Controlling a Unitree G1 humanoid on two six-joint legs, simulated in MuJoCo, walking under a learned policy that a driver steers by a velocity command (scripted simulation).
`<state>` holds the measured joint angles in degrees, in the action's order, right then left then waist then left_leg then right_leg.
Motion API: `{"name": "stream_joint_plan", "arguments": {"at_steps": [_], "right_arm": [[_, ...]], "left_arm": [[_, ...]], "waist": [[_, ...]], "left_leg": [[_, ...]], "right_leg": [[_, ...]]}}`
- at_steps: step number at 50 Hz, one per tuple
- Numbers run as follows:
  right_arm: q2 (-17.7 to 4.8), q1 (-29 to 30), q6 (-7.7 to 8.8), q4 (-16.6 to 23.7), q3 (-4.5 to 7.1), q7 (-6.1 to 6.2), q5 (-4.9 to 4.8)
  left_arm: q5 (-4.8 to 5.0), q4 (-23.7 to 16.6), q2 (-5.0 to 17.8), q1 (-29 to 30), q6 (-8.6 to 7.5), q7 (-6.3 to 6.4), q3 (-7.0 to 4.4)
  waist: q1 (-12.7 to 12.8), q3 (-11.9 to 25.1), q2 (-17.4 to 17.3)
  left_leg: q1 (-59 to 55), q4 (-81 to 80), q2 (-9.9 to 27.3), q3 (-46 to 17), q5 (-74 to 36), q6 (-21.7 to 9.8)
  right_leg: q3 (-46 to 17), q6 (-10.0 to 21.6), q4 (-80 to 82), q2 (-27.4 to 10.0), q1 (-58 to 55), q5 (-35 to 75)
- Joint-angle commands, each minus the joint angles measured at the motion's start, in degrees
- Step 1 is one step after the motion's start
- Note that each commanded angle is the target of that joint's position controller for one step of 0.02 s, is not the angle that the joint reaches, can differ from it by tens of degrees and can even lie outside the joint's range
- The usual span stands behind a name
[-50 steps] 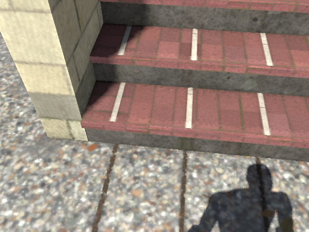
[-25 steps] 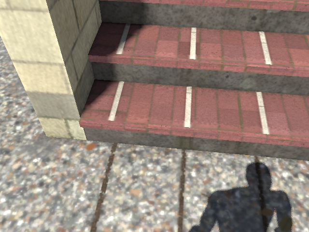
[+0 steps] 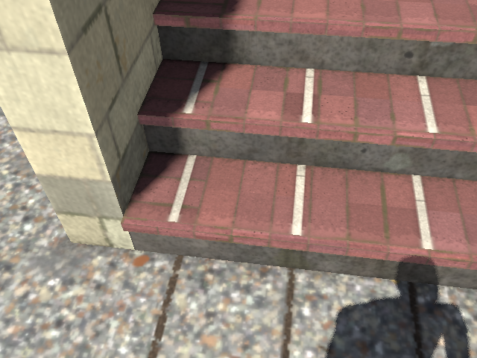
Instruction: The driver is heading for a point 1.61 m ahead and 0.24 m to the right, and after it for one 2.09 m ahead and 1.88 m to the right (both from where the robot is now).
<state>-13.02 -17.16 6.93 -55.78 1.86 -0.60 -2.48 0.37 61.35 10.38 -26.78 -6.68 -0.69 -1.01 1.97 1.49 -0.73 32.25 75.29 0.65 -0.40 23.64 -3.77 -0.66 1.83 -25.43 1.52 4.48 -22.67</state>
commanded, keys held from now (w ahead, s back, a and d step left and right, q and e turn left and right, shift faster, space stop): w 0.38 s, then w+e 0.56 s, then w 0.06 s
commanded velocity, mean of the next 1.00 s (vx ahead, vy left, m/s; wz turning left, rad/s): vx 0.48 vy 0.00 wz -0.23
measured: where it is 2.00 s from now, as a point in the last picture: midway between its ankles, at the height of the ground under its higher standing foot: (306, 139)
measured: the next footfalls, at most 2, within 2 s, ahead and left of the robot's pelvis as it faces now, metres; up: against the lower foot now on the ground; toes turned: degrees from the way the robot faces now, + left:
left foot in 0.26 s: +0.34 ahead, +0.13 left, +0.00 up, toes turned +1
right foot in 0.78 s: +0.55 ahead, -0.10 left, +0.00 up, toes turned -14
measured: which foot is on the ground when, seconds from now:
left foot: up 0.00-0.24, down 0.26-0.80, up 0.82-1.00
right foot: down 0.00-0.28, up 0.30-0.76, down 0.78-1.00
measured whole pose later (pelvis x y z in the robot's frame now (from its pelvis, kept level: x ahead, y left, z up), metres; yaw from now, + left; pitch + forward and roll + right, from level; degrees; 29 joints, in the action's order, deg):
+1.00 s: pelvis +0.51 -0.03 +0.01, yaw -17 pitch +3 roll +0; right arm -13.9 -8.9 3.3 -45.8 0.9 -0.3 3.3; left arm -0.5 50.0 13.7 -16.8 -3.1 0.1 -3.1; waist 0.9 -2.3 -2.9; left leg 36.3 73.2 4.3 0.0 16.9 1.2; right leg -1.3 6.3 -21.7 7.2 14.6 -9.5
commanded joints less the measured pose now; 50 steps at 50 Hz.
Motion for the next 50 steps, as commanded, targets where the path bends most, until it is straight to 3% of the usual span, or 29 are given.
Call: {"name": "stream_joint_plan", "arguments": {"at_steps": [1, 4, 6, 8, 10, 12, 13, 14, 15, 16, 17, 18, 20, 22, 25, 29, 30, 33, 34, 35, 37, 38, 39, 40, 41, 42, 44, 46, 50], "right_arm": [[-1.1, 9.2, 1.09, 8.2, 0.22, -0.98, 0.59], [0.6, 15.4, 0.15, 11.3, -0.86, -1.38, 1.44], [-0.9, 19.8, -0.51, 13.5, -0.6, -1.21, 1.2], [-3.5, 22.0, -0.68, 14.8, 0.05, -1.33, 0.79], [-6.7, 19.6, -0.35, 15.0, 1.25, -1.21, 0.57], [-10.9, 4.9, -0.66, 11.1, 3.47, -0.63, -0.01], [-13.5, -5.2, -1.09, 8.8, 4.23, -0.03, 0.37], [-18.8, -11.2, -0.88, 6.6, 5.38, -0.57, 2.42], [-13.2, -9.0, -0.74, 6.6, 3.89, -0.64, 2.65], [-10.2, -3.0, -0.48, 7.3, 2.8, -0.34, 2.7], [-9.2, 2.8, -0.39, 8.7, 2.23, -0.6, 2.93], [-8.5, 6.6, -0.2, 9.2, 1.89, -0.82, 3.16], [-7.2, 9.3, -0.11, 8.7, 1.27, -0.99, 3.46], [-7.7, 8.4, 0.53, 7.3, 1.21, -1.12, 3.11], [-9.9, 5.5, 0.98, 5.4, 1.59, -0.17, 3.56], [-10.7, 1.9, 0.72, 4.7, 1.58, 1.11, 3.49], [-8.2, -0.2, 0.87, 2.9, 1.38, 0.33, 3.21], [-9.0, -2.2, 0.99, 3.1, 1.72, 0.56, 3.72], [-8.9, -3.0, 0.68, 3.0, 1.92, 0.85, 4.35], [-9.2, -3.2, 0.3, 3.0, 2.18, 1.09, 4.55], [-9.6, -3.9, -0.58, 3.0, 2.3, 1.37, 4.88], [-10.2, -2.7, -1.31, 4.0, 2.32, 1.59, 4.65], [-10.3, -1.9, -1.8, 5.0, 2.14, 1.63, 4.24], [-7.1, -3.2, -1.25, 7.7, 0.77, 1.58, 3.23], [-5.2, -2.4, -0.56, 10.6, 0.45, 1.15, 2.42], [-7.8, -0.6, -0.88, 9.4, 0.74, 0.9, 4.85], [-5.9, 3.3, -0.44, 10.3, 0.24, 0.67, 4.47], [-5.3, 4.3, -2.33, 11.4, -0.01, 0.54, 5.57], [-4.0, 3.9, -4.24, 12.4, -0.34, 0.15, 6.19]], "left_arm": [[-0.32, -0.1, 3.6, -5.8, 1.76, 0.67, 0.46], [-0.34, -3.0, 7.1, -0.6, 1.62, 2.39, 0.14], [0.59, -2.9, 11.0, -2.7, 0.83, 2.93, -0.99], [1.25, -2.4, 11.3, -3.7, 0.83, 3.04, -1.58], [0.56, -2.3, 12.0, -3.7, 1.33, 3.05, -2.23], [-1.46, -3.5, 12.2, -1.8, 2.63, 2.59, -2.42], [-2.15, -5.2, 10.3, -1.1, 2.79, 2.28, -1.54], [-1.0, -6.2, -0.8, -9.5, 1.52, 1.06, 1.4], [0.59, -5.5, 3.9, -5.9, -0.62, 0.27, 0.54], [2.62, -8.3, 10.2, 1.9, -1.84, -0.3, -0.89], [2.01, -9.4, 11.5, 5.9, -2.17, -0.04, -0.98], [0.98, -9.6, 11.3, 7.0, -1.81, 0.32, -1.32], [0.36, -9.2, 8.6, 4.0, 0.02, 0.61, -1.19], [0.44, -9.8, 7.2, 4.6, 1.68, 1.08, -0.94], [-0.37, -13.2, 9.1, 11.6, 2.59, 1.59, -1.65], [-0.23, -16.2, 8.2, 19.3, 1.54, 0.78, -1.67], [-4.33, -16.6, 5.1, 21.6, 2.71, -1.23, -0.39], [-3.52, -18.0, 5.8, 24.5, 3.33, -2.95, -0.54], [-3.35, -18.0, 5.7, 22.9, 3.51, -2.78, -0.51], [-3.56, -18.4, 7.2, 23.3, 3.42, -2.62, -0.83], [-4.0, -18.3, 8.0, 21.6, 2.8, -2.37, -1.35], [-3.91, -16.5, 7.6, 15.9, 1.94, -1.79, -1.61], [-4.23, -14.0, 9.4, 9.1, 1.14, -1.12, -2.47], [-4.72, -13.1, 15.3, 2.1, 1.08, -0.13, -4.12], [-2.75, -12.7, 21.4, 1.0, 1.86, 0.47, -6.25], [-1.3, -13.0, 18.9, 1.2, 2.42, 0.15, -6.0], [-0.92, -14.2, 12.8, 7.9, 3.15, 0.49, -4.69], [-0.8, -14.9, 9.9, 10.6, 3.46, 1.06, -3.67], [-0.72, -14.1, 10.8, 7.5, 2.53, 1.3, -3.67]], "waist": [[0.1, -9.0, 4.0], [-1.0, -10.4, 4.8], [-0.6, -10.2, 6.7], [-1.3, -10.5, 6.4], [-3.5, -6.4, 8.0], [-10.4, 3.4, 9.2], [-14.1, 10.4, 5.9], [-8.7, 21.5, -15.2], [-9.7, 19.7, -13.7], [-8.2, 8.7, -10.3], [-6.1, 3.7, -2.3], [-3.5, 1.1, 0.4], [0.5, 0.8, -2.6], [1.5, -1.3, -3.4], [0.1, -3.6, -1.7], [-2.9, -3.3, -0.8], [-2.7, -4.7, 0.4], [-4.1, -5.4, -2.6], [-3.5, -3.6, -5.6], [-3.6, -4.1, -5.0], [-2.7, -2.6, -3.8], [-0.8, 0.2, -3.2], [1.7, 4.3, -0.9], [3.6, 9.6, 5.5], [1.9, 13.0, 20.4], [2.3, 13.5, 5.8], [-0.4, 4.4, -0.5], [-2.0, 4.3, 2.0], [-2.6, 4.7, 1.8]], "left_leg": [[23.3, -4.1, 5.0, 0.9, -6.8, -0.6], [5.0, -27.1, 2.9, 3.8, -22.2, 2.1], [-2.1, -35.6, 1.1, 4.0, -26.5, 2.5], [-1.7, -41.8, 0.5, 2.9, -26.9, 1.1], [-6.2, -44.2, -1.4, 3.3, -24.3, -0.7], [-22.5, -43.3, -3.7, 4.6, -19.5, -3.4], [-40.5, -41.1, 4.2, -4.3, -15.9, -6.4], [-59.4, -50.5, 20.5, -36.5, 3.6, -17.4], [-56.8, -61.9, 20.3, -49.2, 9.1, -15.8], [-47.1, -62.8, 19.0, -40.3, 9.7, -12.5], [-35.7, -63.8, 17.0, -31.5, 1.0, -11.0], [-26.7, -64.8, 14.9, -24.4, -7.4, -10.4], [-17.8, -67.5, 11.8, -15.6, -13.2, -9.7], [-13.4, -69.6, 11.4, -9.6, -16.4, -10.2], [-13.3, -71.5, 11.3, -5.3, -18.1, -10.1], [-20.7, -70.7, 11.0, 1.0, -23.5, -7.9], [-19.2, -70.4, 9.9, 5.1, -23.3, -6.7], [-23.4, -69.0, 11.4, 6.0, -22.5, -4.9], [-26.6, -66.5, 13.1, 6.1, -22.0, -5.1], [-29.4, -64.2, 13.9, 6.2, -25.0, -4.8], [-33.9, -53.2, 14.0, 7.7, -45.2, -4.0], [-34.9, -43.0, 13.0, 9.4, -55.8, -3.1], [-31.6, -31.4, 11.0, 10.9, -52.4, -0.9], [-15.5, -14.2, 8.3, 12.3, -36.0, 1.8], [6.5, 4.1, -4.3, 9.3, 4.5, 4.8], [9.5, 6.0, 1.1, -0.6, 1.8, 3.6], [7.4, -0.9, 4.4, -1.2, -5.2, 3.7], [4.3, -0.2, 4.1, -0.2, -5.8, 4.6], [6.9, 0.1, 3.9, 1.8, -9.1, 5.5]], "right_leg": [[-12.5, 8.1, 15.1, -14.2, -10.1, 32.1], [-3.5, 6.8, 21.2, -9.1, 6.7, 27.4], [-4.3, 7.5, 24.9, -11.0, 7.0, 25.7], [-4.2, 7.0, 23.3, -13.1, -0.1, 29.4], [-3.6, 5.1, 15.3, -14.4, -7.6, 46.1], [-1.4, 2.9, -4.5, -11.9, -7.9, 61.7], [-1.5, 1.8, -21.3, -10.0, 5.4, 48.8], [-2.0, -1.2, -45.9, 2.0, 27.5, 7.6], [-9.0, 0.5, -53.6, 1.7, 34.4, -7.6], [-7.3, 2.1, -55.5, -1.8, 39.3, -3.6], [-5.9, 2.4, -52.8, -5.1, 36.1, 2.4], [-4.8, 2.0, -49.7, -7.6, 32.4, 6.1], [-5.0, 1.1, -45.9, -10.1, 25.0, 7.6], [-3.9, -0.1, -44.2, -10.6, 25.7, 8.3], [-4.2, -1.8, -37.8, -10.8, 31.9, 16.5], [-3.7, -1.6, -22.9, -7.8, 34.1, 26.9], [1.4, -1.4, -18.4, -6.9, 29.5, 27.9], [2.6, -0.1, -12.1, -6.6, 27.5, 27.3], [3.8, 0.9, -13.6, -6.3, 26.2, 23.0], [4.1, 1.8, -12.5, -5.9, 27.4, 17.8], [6.3, 3.9, -9.6, -2.2, 25.1, 9.2], [7.9, 5.0, -4.8, 1.3, 20.0, 8.1], [6.5, 6.3, 0.3, 2.5, 10.9, 11.0], [-10.8, 10.7, 1.1, -10.1, -5.1, 15.9], [-36.0, 20.5, 5.5, -21.8, -18.1, 38.2], [-29.7, 19.4, 3.7, -19.7, -18.0, 41.8], [-19.7, 16.0, 6.3, -15.3, -5.1, 42.3], [-16.2, 14.5, 7.8, -12.3, -0.6, 46.9], [-11.5, 13.8, 8.1, -10.5, 0.5, 52.6]]}}
Keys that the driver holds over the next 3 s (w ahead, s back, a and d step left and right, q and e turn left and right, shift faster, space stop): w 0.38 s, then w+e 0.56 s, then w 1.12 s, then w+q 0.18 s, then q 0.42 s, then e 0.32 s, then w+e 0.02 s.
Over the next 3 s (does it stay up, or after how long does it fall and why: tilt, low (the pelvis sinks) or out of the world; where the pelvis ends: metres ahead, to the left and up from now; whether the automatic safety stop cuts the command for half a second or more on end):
stays up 1.42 -0.25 0.53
